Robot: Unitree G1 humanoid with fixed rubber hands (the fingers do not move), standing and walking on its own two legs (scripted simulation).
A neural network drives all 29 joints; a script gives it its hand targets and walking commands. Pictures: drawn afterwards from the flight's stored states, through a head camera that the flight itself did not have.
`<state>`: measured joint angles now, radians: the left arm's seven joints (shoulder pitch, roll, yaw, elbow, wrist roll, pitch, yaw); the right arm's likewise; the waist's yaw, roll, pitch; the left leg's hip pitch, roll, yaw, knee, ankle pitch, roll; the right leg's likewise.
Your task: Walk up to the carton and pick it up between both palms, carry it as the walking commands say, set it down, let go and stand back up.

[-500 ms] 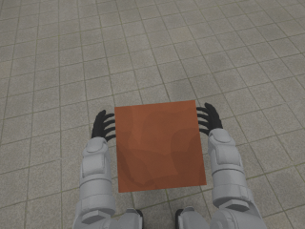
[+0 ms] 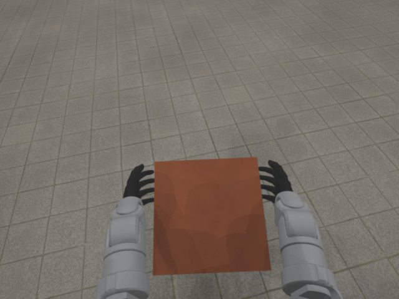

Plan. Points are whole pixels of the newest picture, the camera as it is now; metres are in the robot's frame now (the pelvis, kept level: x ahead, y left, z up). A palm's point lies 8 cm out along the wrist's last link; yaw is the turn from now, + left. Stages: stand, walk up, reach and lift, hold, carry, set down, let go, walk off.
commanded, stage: reach and lift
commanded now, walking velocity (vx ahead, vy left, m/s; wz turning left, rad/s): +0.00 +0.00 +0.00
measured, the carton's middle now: (207, 214) +0.33 +0.01 -0.09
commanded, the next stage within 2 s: hold in 1.52 s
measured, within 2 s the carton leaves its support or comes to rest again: neither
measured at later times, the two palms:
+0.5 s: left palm (121, 197) +0.30 +0.17 +0.06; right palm (289, 190) +0.31 -0.14 +0.06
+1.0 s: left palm (129, 194) +0.30 +0.16 +0.06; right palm (296, 194) +0.30 -0.15 +0.06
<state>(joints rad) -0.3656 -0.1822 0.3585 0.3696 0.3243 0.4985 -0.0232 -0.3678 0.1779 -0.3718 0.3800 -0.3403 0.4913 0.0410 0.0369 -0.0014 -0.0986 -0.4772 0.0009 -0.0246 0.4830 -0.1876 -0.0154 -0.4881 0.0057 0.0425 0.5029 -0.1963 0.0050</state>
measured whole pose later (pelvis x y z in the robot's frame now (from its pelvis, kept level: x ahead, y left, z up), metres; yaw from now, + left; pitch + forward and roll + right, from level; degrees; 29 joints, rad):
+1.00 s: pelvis +0.01 +0.00 +0.01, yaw +0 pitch -6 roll +0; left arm -0.30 -0.16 0.26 0.24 0.32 0.73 -0.01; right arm -0.29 0.16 -0.26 0.23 -0.32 0.73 0.02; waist 0.00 0.01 0.03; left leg -0.05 0.00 -0.03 0.31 -0.16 -0.01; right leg -0.05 0.00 0.04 0.31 -0.16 0.01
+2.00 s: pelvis +0.00 +0.00 +0.01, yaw +1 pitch -7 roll +0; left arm -0.25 -0.15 0.22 0.20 0.29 0.76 -0.02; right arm -0.24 0.15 -0.22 0.20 -0.29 0.76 0.01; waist 0.00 0.00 0.02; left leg -0.05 0.00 -0.04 0.34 -0.17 -0.01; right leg -0.05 0.00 0.03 0.35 -0.17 0.01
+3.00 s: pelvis -0.02 +0.01 -0.01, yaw +13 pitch +5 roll -1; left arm -0.45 -0.21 0.22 -0.15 0.15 1.08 0.25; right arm -0.44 0.18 -0.24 -0.17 -0.16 1.11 -0.24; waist 0.00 0.04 -0.08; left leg -0.55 -0.04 -0.04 0.80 -0.38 0.00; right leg -0.38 -0.03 -0.12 0.60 -0.29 -0.02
